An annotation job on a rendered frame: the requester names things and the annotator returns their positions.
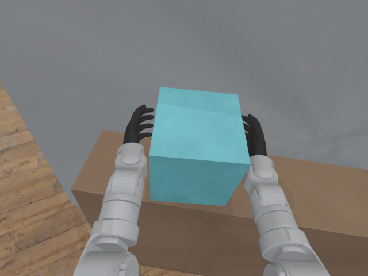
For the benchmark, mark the left robot upper arm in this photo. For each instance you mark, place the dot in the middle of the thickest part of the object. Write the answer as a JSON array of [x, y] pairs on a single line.
[[108, 263]]

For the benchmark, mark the carton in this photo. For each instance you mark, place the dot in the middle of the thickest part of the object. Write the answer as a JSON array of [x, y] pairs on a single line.
[[198, 152]]

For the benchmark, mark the robot left forearm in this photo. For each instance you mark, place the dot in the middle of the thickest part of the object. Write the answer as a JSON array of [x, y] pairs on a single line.
[[116, 229]]

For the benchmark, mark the right robot upper arm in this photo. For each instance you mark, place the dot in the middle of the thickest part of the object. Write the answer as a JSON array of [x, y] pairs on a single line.
[[286, 267]]

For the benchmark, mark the pedestal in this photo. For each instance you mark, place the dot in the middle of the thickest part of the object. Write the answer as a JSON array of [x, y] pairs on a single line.
[[329, 204]]

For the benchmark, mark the robot right forearm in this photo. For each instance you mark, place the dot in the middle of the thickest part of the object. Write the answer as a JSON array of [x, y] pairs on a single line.
[[280, 237]]

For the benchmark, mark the robot left hand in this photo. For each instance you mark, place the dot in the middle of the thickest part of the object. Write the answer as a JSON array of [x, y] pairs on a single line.
[[133, 128]]

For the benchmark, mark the robot right hand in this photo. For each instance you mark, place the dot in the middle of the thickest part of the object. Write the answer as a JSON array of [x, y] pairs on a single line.
[[255, 138]]

